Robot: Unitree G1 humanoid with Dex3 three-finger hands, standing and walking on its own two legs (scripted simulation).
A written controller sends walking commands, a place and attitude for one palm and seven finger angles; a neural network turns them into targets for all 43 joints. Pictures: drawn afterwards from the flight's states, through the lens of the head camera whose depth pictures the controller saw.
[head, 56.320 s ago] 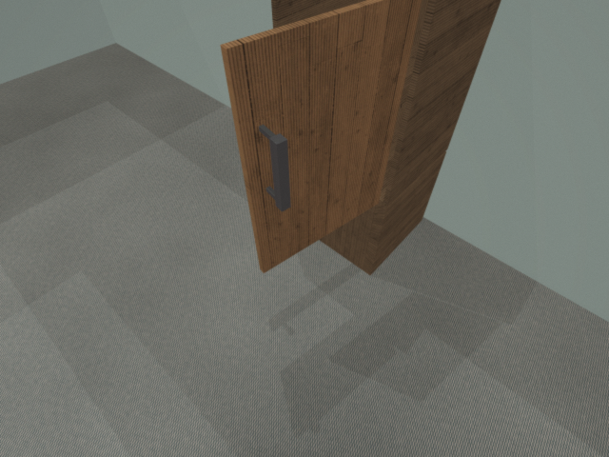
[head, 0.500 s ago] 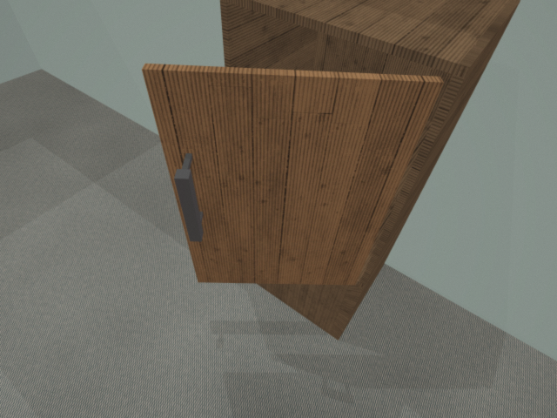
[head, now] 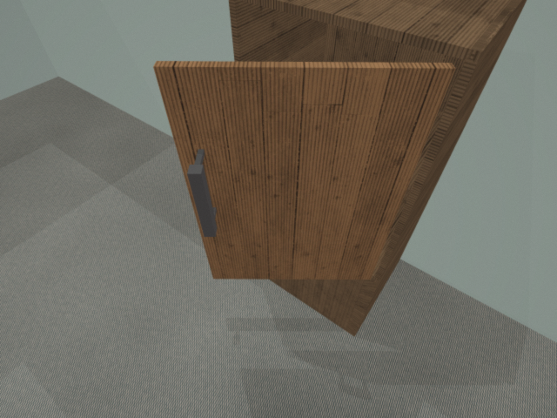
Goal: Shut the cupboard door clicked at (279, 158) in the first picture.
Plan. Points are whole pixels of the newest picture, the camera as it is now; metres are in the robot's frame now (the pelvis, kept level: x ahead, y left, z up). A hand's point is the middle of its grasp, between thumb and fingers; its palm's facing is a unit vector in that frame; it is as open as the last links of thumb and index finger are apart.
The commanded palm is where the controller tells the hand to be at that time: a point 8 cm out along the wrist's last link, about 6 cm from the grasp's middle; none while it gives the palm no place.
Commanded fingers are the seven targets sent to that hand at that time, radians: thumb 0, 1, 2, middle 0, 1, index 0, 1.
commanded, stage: look again from close up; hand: left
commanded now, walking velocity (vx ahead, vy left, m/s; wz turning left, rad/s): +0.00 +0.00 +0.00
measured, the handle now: (205, 195) +0.49 +0.16 +0.02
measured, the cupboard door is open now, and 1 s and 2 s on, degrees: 36 36 36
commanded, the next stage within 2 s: raise the hand and make a fist in 0.42 s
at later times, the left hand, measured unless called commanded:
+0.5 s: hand out of the picture +0.04 +0.17 -0.17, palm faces -0.03 -0.98 -0.19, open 7.4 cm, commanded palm none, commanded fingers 0.00 0.90 0.90 -0.20 -0.30 -0.20 -0.30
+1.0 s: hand (169, 412) +0.15 +0.16 -0.06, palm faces +0.13 -0.99 -0.02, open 5.9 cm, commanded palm +0.14 +0.21 -0.03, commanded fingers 0.00 0.90 0.90 -0.64 -0.78 -0.64 -0.78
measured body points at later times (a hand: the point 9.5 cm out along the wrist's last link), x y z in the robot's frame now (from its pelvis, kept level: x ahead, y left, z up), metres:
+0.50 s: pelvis +0.02 -0.01 +0.01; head +0.03 +0.00 +0.46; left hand +0.04 +0.22 -0.15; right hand +0.04 -0.24 -0.15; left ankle +0.06 +0.08 -0.73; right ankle -0.01 -0.14 -0.73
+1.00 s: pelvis -0.01 -0.05 -0.10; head +0.04 -0.03 +0.35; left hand +0.14 +0.22 -0.06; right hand +0.24 -0.27 -0.14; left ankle +0.06 +0.08 -0.73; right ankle -0.01 -0.14 -0.73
